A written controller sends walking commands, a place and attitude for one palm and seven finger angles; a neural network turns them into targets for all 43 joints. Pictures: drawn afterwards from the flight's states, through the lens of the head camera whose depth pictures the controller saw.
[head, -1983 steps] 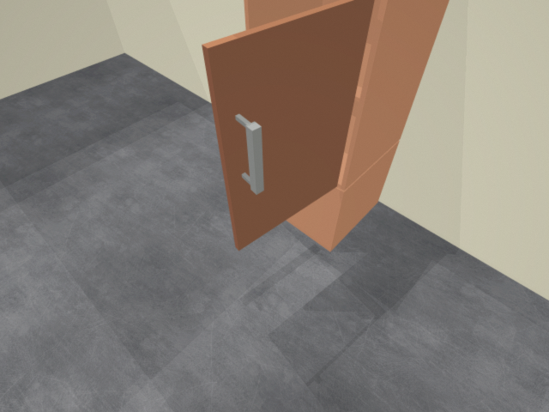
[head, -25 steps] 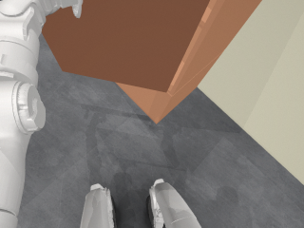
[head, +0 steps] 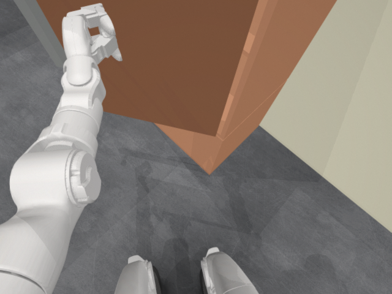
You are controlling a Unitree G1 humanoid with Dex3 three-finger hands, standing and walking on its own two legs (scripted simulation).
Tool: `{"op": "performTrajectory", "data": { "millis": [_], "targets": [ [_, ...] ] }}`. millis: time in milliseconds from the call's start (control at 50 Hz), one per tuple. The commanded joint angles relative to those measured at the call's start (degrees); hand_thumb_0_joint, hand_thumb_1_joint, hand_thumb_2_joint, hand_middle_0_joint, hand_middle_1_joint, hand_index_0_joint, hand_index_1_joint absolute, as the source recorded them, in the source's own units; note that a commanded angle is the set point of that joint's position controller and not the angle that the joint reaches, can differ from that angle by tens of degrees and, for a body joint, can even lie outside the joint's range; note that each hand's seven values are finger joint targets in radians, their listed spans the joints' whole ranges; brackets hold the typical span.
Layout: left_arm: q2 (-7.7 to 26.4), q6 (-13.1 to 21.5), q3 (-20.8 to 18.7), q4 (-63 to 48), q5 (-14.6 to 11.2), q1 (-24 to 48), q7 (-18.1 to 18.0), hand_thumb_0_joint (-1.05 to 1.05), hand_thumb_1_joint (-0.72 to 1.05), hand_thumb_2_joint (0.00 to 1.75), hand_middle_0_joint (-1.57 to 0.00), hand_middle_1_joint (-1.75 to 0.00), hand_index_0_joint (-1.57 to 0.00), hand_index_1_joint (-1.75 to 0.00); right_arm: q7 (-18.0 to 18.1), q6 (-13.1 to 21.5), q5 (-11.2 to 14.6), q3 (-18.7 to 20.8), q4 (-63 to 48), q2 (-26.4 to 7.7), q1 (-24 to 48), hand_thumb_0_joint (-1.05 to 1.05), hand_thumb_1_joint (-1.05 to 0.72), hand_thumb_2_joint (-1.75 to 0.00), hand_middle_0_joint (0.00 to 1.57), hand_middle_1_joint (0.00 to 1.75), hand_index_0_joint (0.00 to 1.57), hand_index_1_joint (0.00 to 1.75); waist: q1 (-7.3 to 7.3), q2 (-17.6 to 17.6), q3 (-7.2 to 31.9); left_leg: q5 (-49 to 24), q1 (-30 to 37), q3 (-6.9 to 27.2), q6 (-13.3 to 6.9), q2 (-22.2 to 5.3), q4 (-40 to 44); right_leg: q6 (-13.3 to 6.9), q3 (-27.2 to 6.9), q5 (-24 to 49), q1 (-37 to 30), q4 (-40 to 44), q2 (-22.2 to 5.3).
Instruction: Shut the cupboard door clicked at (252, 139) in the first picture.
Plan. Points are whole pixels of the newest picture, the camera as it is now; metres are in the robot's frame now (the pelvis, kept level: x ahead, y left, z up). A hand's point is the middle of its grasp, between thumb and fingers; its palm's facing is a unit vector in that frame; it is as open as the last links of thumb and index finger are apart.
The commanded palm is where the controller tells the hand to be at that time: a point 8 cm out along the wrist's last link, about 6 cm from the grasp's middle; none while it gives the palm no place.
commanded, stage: pull the fist back off the door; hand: left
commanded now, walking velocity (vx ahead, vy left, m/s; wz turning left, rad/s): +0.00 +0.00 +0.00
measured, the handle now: (48, 21) +0.65 +0.18 +0.10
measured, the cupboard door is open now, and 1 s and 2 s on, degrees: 32 32 32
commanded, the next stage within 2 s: draw the hand back to the body in 0.36 s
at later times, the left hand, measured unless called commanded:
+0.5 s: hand (118, 70) +0.50 +0.05 +0.12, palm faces +0.01 -1.00 -0.04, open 3.1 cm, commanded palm +0.48 +0.11 +0.11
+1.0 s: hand (45, 125) +0.38 +0.13 +0.17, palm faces +0.01 -1.00 -0.03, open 3.1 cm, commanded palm +0.33 +0.19 +0.18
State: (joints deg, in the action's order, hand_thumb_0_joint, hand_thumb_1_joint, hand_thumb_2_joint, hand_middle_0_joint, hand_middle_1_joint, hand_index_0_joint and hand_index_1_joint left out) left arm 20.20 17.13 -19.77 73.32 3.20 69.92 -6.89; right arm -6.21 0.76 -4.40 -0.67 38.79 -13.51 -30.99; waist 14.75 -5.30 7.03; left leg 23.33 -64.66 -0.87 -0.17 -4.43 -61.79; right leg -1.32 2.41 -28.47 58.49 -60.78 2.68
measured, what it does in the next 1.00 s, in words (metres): rises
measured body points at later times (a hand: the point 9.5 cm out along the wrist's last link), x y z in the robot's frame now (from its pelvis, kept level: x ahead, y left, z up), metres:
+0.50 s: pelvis +0.01 -0.02 +0.02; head +0.10 -0.02 +0.46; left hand +0.50 +0.11 +0.12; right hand +0.08 -0.28 -0.11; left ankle +0.04 +0.12 -0.65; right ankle -0.01 -0.11 -0.65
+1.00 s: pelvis +0.02 -0.01 +0.06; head +0.03 -0.03 +0.51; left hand +0.37 +0.19 +0.17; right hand +0.13 -0.27 -0.06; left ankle +0.04 +0.12 -0.65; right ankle -0.01 -0.11 -0.65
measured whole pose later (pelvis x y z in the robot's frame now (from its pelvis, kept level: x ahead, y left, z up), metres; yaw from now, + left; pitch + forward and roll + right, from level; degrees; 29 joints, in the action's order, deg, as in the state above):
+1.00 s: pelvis +0.02 -0.01 +0.06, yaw +2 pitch +6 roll +0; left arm 11.0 13.2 -7.1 26.8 -11.2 17.4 5.8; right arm 0.7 -0.3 3.8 0.7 36.0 -15.8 -17.1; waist 2.2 -3.2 5.0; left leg 18.1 -29.8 -2.2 0.5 -2.4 -41.9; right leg -1.7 1.3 -24.1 24.8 -42.8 1.3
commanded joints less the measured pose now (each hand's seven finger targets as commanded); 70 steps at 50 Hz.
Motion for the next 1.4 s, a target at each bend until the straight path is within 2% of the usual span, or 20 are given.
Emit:
{"op": "performTrajectory", "data": {
  "millis": [0,140,200,260,340,460,520,600,640,700,760,820,880,920,960,980,1020,1080,1180,1380],
  "targets": [
    [5.9,6.5,2.6,-15.4,-1.5,21.2,0.1,0.00,0.90,0.90,-1.30,-1.50,-1.30,-1.50,0.4,0.1,0.5,4.8,-2.3,-10.2,-9.4,0.00,-0.90,-0.90,0.20,0.30,0.20,0.30,-0.95,0.4,30.4,-18.6,29.5,2.4,-1.7,3.2,4.9,0.9,-0.6,24.7,-13.4,10.5,1.1],
    [-0.1,8.9,5.8,-22.6,-4.0,11.4,0.7,0.00,0.90,0.90,-1.30,-1.50,-1.30,-1.50,1.0,-0.7,1.7,5.7,-3.0,-9.4,-5.8,0.00,-0.90,-0.90,0.20,0.30,0.20,0.30,-3.81,1.6,28.8,-23.1,34.7,1.2,-1.3,3.9,6.8,0.9,-0.8,31.8,-17.6,11.4,0.7],
    [-2.5,9.9,8.0,-24.5,-4.4,10.1,0.5,0.00,0.90,0.90,-1.30,-1.50,-1.30,-1.50,1.1,-0.7,2.0,5.8,-3.1,-9.0,-3.9,0.00,-0.90,-0.90,0.20,0.30,0.20,0.30,-3.72,4.1,26.9,-21.1,33.9,0.7,-1.6,4.2,7.4,1.3,-1.3,32.2,-19.2,12.1,0.4],
    [-3.9,10.9,9.7,-26.5,-4.5,8.3,0.6,0.00,0.90,0.90,-1.30,-1.50,-1.30,-1.50,1.6,-0.6,2.5,5.8,-3.2,-8.7,-1.7,0.00,-0.90,-0.90,0.20,0.30,0.20,0.30,-4.43,3.1,26.8,-21.6,35.7,0.6,-1.5,4.3,7.6,1.3,-1.4,32.8,-19.3,11.9,0.0],
    [-5.9,11.1,12.4,-23.9,-4.4,13.4,0.3,0.00,0.90,0.90,-1.30,-1.50,-1.30,-1.50,2.4,-0.6,2.9,5.7,-2.1,-8.5,0.4,0.00,-0.90,-0.90,0.20,0.30,0.20,0.30,-2.33,3.9,23.9,-19.0,35.9,1.1,-1.6,4.2,7.2,1.6,-1.8,30.0,-15.7,12.3,-0.3],
    [-2.4,10.5,9.3,-17.6,-4.8,14.4,-0.1,0.00,0.90,0.90,-1.30,-1.50,-1.30,-1.50,3.1,-0.2,2.7,4.9,-2.1,-8.8,2.3,0.00,-0.90,-0.90,0.20,0.30,0.20,0.30,-2.45,6.3,23.7,-14.8,31.4,1.3,-1.8,4.5,6.9,1.9,-2.6,26.5,-16.1,12.2,-0.8],
    [4.6,10.4,3.0,-20.9,-5.3,5.5,1.3,0.00,0.90,0.90,-1.30,-1.50,-1.30,-1.50,3.2,-0.7,2.9,4.6,-4.9,-9.1,2.8,0.00,-0.90,-0.90,0.20,0.30,0.20,0.30,-7.56,4.9,29.7,-17.0,31.5,0.4,-1.7,5.0,8.5,1.5,-3.4,30.5,-24.4,11.7,-0.9],
    [4.0,9.0,4.2,-29.5,-7.0,-4.3,4.9,0.00,0.90,0.90,-1.30,-1.50,-1.30,-1.50,3.6,-1.6,4.4,4.2,-8.5,-8.2,4.6,0.00,-0.90,-0.90,0.20,0.30,0.20,0.30,-9.99,7.4,28.7,-17.6,31.4,-1.5,-2.0,5.3,11.5,2.2,-4.4,37.2,-33.5,14.4,-1.1],
    [2.6,7.8,5.1,-35.9,-9.2,-9.0,6.7,0.00,0.90,0.90,-1.30,-1.50,-1.30,-1.50,4.0,-1.6,5.3,4.2,-9.6,-8.2,5.6,0.00,-0.90,-0.90,0.20,0.30,0.20,0.30,-10.47,8.8,28.7,-18.6,34.2,-1.8,-2.2,5.2,13.3,2.4,-3.9,39.2,-35.8,15.9,-0.9],
    [-0.6,5.8,8.5,-44.2,-12.1,-14.3,9.1,0.00,0.90,0.90,-1.30,-1.50,-1.30,-1.50,4.8,-1.1,6.5,4.3,-10.2,-8.0,7.9,0.00,-0.90,-0.90,0.20,0.30,0.20,0.30,-10.17,10.4,23.6,-16.4,37.2,-2.0,-2.5,5.0,16.0,3.1,-3.7,37.4,-36.5,19.6,-0.9],
    [-2.5,4.4,11.5,-49.0,-13.4,-18.1,10.3,0.00,0.90,0.90,-1.30,-1.50,-1.30,-1.50,5.8,0.0,7.2,4.1,-9.2,-7.9,9.6,0.00,-0.90,-0.90,0.20,0.30,0.20,0.30,-9.70,8.5,17.8,-14.5,41.5,-1.5,-2.6,4.5,18.7,2.7,-2.5,30.1,-33.1,22.5,-0.6],
    [-0.2,3.0,10.5,-54.0,-13.9,-23.2,10.8,0.00,0.90,0.90,-1.30,-1.50,-1.30,-1.50,6.4,0.8,7.5,3.8,-9.3,-8.1,11.8,0.00,-0.90,-0.90,0.20,0.30,0.20,0.30,-11.53,5.0,15.4,-13.2,43.8,-1.5,-2.6,4.7,20.7,2.3,-2.7,25.6,-33.8,24.5,-0.9],
    [-1.0,1.2,10.9,-57.9,-14.8,-30.1,11.7,0.00,0.90,0.90,-1.27,-1.47,-1.27,-1.47,6.7,1.7,7.9,3.1,-10.3,-7.5,15.1,0.00,-0.90,-0.90,0.20,0.30,0.20,0.30,-12.72,5.1,13.6,-13.7,45.6,-1.4,-2.5,4.7,22.6,2.0,-2.0,25.4,-35.1,25.3,-1.1],
    [1.8,-0.2,8.9,-59.4,-15.3,-34.1,12.3,0.00,0.90,0.90,-1.22,-1.41,-1.22,-1.41,7.1,1.8,8.1,2.8,-10.7,-7.9,16.6,0.00,-0.90,-0.90,0.20,0.30,0.20,0.30,-13.68,6.3,11.3,-13.2,45.6,-1.2,-2.6,4.7,23.8,1.9,-2.1,24.2,-36.3,26.3,-1.3],
    [1.6,-1.5,9.0,-63.0,-16.4,-36.5,13.3,0.00,0.90,0.90,-1.16,-1.35,-1.16,-1.35,7.4,2.2,8.5,2.3,-11.9,-7.5,19.3,0.00,-0.90,-0.90,0.20,0.30,0.20,0.30,-14.25,6.3,10.5,-13.1,46.6,-1.3,-2.5,4.8,24.9,1.9,-2.2,24.2,-37.6,26.9,-1.7],
    [3.9,-2.5,12.6,-69.6,-10.8,-37.9,9.8,0.00,0.90,0.90,-1.13,-1.32,-1.13,-1.32,8.7,0.6,8.6,2.2,-13.1,-5.4,22.6,0.00,-0.90,-0.90,0.20,0.30,0.20,0.30,-14.50,8.4,10.7,-13.9,49.3,-1.2,-2.3,4.7,27.7,2.6,-5.1,25.7,-39.3,31.2,-3.8],
    [3.5,-5.4,12.2,-73.0,-10.0,-45.1,7.0,0.00,0.90,0.90,-1.08,-1.26,-1.08,-1.26,10.1,-0.6,8.3,1.9,-13.4,-5.8,23.8,0.00,-0.90,-0.90,0.20,0.30,0.20,0.30,-14.85,7.5,9.4,-15.6,52.3,-1.2,-2.6,4.4,29.9,2.6,-4.3,27.1,-41.9,32.9,-3.7],
    [2.8,-8.4,12.7,-75.4,-9.1,-48.3,5.1,0.00,0.90,0.90,-1.00,-1.17,-1.00,-1.17,11.1,-1.5,8.3,1.2,-13.2,-5.4,26.0,0.00,-0.90,-0.90,0.20,0.30,0.20,0.30,-14.35,7.8,3.5,-15.3,55.3,-1.1,-2.6,4.1,33.3,2.2,-3.1,24.4,-41.9,36.0,-3.1],
    [3.1,-10.9,12.3,-84.6,-8.1,-53.2,3.5,0.00,0.90,0.90,-0.86,-1.02,-0.86,-1.02,11.4,-1.0,7.7,0.1,-13.7,-4.9,27.6,0.00,-0.90,-0.90,0.20,0.30,0.20,0.30,-14.83,2.1,2.9,-18.2,62.4,-0.2,-2.1,3.6,37.9,0.9,-1.5,23.5,-45.4,39.2,-2.3],
    [6.1,-13.1,5.9,-98.8,-7.7,-71.5,2.1,0.00,0.90,0.90,-0.58,-0.72,-0.58,-0.72,10.4,0.9,6.0,-0.6,-14.2,-4.8,29.1,0.00,-0.90,-0.90,0.20,0.30,0.20,0.30,-16.65,1.2,1.2,-23.0,65.4,0.8,-1.3,3.1,41.6,0.6,-0.4,26.1,-51.1,41.7,-2.1]
  ]
}}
